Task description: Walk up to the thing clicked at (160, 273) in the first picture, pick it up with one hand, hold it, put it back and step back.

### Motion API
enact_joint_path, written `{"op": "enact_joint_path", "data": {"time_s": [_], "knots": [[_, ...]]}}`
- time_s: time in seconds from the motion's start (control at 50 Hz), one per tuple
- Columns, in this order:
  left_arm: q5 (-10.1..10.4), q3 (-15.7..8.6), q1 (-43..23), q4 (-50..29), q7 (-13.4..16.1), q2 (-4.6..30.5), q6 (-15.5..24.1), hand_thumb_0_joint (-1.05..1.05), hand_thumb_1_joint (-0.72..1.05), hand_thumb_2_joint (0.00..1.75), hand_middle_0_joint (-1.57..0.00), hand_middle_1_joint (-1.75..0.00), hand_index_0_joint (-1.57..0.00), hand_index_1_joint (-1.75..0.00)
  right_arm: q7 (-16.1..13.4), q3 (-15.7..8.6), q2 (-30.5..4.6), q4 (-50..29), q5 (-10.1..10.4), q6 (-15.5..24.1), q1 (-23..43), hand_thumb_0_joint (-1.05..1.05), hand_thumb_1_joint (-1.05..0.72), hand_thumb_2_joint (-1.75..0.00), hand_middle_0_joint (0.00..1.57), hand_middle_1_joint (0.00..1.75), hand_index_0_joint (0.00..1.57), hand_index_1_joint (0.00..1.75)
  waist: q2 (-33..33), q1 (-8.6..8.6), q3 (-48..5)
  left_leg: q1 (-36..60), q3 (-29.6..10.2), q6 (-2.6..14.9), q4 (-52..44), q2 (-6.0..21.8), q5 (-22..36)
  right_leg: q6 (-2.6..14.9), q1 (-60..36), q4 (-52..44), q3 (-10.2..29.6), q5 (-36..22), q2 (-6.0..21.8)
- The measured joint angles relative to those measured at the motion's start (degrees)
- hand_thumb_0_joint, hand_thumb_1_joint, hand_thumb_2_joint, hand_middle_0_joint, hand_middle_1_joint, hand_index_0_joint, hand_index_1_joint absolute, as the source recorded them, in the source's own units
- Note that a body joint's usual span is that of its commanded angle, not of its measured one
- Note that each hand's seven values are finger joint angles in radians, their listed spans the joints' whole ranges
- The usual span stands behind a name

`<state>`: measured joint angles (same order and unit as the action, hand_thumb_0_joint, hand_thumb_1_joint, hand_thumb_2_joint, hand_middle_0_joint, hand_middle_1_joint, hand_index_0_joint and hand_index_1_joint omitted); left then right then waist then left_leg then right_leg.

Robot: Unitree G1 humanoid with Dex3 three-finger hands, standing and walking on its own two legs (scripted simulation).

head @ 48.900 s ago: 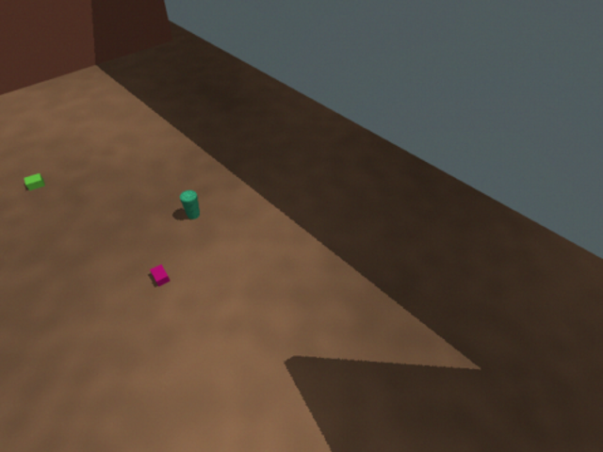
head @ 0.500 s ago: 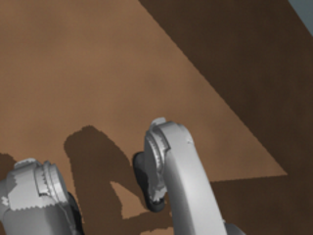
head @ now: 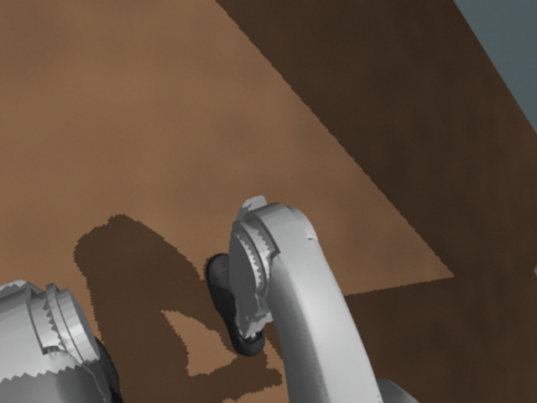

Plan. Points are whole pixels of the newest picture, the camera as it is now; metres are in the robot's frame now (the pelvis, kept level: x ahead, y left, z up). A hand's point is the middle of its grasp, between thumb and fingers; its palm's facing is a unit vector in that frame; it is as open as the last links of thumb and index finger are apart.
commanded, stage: rest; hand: left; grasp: from above
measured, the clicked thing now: out of the picture +0.48 +0.30 -0.27
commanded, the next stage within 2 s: open in 0.76 s
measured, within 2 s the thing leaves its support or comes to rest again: rests again in 0.54 s
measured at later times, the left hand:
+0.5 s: hand out of the picture +0.47 +0.30 -0.25, palm faces -0.37 -0.23 -0.90, open 9.5 cm
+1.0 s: hand out of the picture +0.47 +0.29 -0.26, palm faces -0.38 -0.23 -0.90, open 9.5 cm
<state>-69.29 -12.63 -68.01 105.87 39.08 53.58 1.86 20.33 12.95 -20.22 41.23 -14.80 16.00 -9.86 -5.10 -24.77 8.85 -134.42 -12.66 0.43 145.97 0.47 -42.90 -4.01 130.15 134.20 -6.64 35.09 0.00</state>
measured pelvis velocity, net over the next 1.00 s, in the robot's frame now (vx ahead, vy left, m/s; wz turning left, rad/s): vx -0.01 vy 0.00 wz -0.03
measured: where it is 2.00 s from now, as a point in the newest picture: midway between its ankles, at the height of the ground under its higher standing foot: (179, 363)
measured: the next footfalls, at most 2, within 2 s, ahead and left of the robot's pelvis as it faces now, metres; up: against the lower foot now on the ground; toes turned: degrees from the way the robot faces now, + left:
none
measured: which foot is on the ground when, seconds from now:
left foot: down 0.00-1.00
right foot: down 0.00-1.00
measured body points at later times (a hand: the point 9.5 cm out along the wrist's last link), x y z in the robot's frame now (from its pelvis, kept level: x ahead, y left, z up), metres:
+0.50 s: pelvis -0.01 +0.00 +0.00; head +0.28 +0.12 +0.32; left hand +0.49 +0.30 -0.20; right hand +0.00 -0.24 -0.04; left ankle +0.06 +0.12 -0.27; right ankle +0.12 -0.13 -0.27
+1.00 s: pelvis -0.01 +0.00 +0.01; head +0.29 +0.11 +0.32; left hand +0.49 +0.30 -0.21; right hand -0.01 -0.24 -0.03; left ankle +0.06 +0.12 -0.27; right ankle +0.13 -0.13 -0.27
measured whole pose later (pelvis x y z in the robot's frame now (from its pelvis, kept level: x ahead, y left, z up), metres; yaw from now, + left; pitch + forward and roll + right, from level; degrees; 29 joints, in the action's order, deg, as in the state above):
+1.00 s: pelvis -0.01 +0.00 +0.01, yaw -2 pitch +28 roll -16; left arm -67.1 -8.9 -70.9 107.8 39.1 61.0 2.4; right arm 19.9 19.6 -22.7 36.4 -14.5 18.7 -8.8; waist -8.4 -27.4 14.3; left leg -133.2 -15.0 0.7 145.5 0.6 -42.0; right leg -4.7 127.5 131.7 -8.8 33.4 -0.7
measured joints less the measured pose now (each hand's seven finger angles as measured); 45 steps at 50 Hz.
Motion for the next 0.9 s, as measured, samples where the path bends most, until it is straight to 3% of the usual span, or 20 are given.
{"op": "enact_joint_path", "data": {"time_s": [0.62, 0.9], "knots": [[0.74, 2.47, -2.34, 2.31, 0.49, 5.37, 0.13, -0.02, 0.04, 0.36, -0.91, -0.24, -0.87, -0.3, 0.11, 4.77, -1.61, -2.93, 0.04, 2.28, 0.93, 0.0, -0.91, -0.91, 0.2, 0.3, 0.2, 0.3, -2.46, -2.09, 3.48, 0.4, -1.68, 0.27, 0.33, -0.01, 0.78, -0.6, -1.46, -1.22, -1.47, -1.23, -0.48], [2.04, 3.5, -2.92, 1.94, 0.23, 6.9, 0.28, -0.02, 0.06, 0.33, -0.91, -0.23, -0.88, -0.29, -0.25, 6.36, -2.45, -4.32, 0.26, 2.77, 1.07, 0.0, -0.91, -0.91, 0.2, 0.3, 0.2, 0.3, -3.19, -2.55, 5.07, 1.09, -2.2, 0.27, -0.21, 0.13, 0.81, -0.74, -2.37, -2.21, -1.98, -1.5, -0.65]]}}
